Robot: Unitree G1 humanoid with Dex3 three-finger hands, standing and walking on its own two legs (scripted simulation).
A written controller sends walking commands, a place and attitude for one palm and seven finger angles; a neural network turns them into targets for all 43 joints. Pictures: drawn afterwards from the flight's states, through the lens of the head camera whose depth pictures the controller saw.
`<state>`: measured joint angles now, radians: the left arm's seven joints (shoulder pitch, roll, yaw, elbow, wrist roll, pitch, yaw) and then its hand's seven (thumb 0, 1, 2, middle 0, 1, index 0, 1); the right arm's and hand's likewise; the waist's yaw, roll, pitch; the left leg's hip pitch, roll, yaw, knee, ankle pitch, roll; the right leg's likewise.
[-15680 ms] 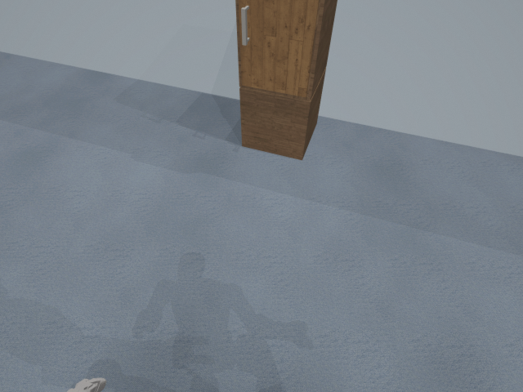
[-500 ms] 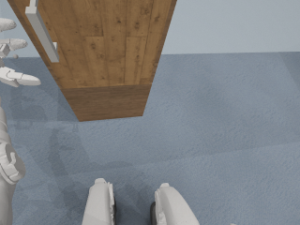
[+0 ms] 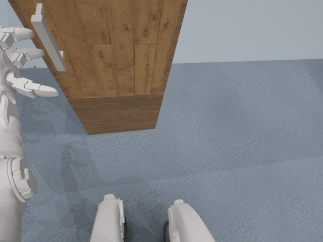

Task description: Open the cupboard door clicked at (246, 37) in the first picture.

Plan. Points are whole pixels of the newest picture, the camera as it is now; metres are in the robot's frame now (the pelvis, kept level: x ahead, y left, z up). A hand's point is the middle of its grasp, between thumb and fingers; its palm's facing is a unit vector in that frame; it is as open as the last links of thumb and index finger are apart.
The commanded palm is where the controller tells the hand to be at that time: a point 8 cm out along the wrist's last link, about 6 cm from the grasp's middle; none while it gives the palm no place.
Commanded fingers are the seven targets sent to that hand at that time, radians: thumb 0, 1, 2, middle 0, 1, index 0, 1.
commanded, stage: slide the fingers in behind the handle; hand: left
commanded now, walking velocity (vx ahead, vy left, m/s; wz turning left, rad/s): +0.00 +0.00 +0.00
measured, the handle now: (51, 40) +0.57 +0.24 +0.07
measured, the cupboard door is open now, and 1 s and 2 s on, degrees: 0 0 1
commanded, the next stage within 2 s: close the thumb around the handle in 1.26 s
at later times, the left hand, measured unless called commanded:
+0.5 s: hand (50, 65) +0.51 +0.23 +0.07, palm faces +0.11 -0.99 -0.01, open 14.0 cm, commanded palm +0.48 +0.26 +0.06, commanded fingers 0.00 -0.50 0.30 -0.30 -1.20 -0.30 -1.20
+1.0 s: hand (61, 63) +0.51 +0.21 +0.07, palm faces +0.13 -0.99 -0.02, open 14.2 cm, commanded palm +0.48 +0.24 +0.06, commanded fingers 0.00 -0.50 0.30 -0.30 -1.20 -0.30 -1.20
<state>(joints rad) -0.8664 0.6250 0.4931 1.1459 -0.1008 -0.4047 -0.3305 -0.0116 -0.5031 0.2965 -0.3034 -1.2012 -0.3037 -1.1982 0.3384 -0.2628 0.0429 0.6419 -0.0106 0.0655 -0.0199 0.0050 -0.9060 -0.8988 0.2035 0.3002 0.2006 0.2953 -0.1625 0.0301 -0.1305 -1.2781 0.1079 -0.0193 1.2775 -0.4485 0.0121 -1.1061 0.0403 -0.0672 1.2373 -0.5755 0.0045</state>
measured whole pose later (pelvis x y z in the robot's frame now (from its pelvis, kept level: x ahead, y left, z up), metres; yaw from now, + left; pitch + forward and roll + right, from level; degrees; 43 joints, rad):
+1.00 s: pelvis +0.01 +0.00 +0.01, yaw +1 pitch +25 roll -4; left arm -0.85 0.46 0.39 1.13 -0.08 -0.46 -0.15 -0.01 -0.50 0.30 -0.27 -1.19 -0.27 -1.19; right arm 0.34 -0.25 0.02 0.66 -0.03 0.09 0.02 0.01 -0.91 -0.90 0.20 0.30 0.20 0.30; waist -0.16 0.04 -0.15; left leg -1.23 0.09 -0.01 1.25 -0.45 0.01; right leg -1.07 0.03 -0.06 1.22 -0.59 0.00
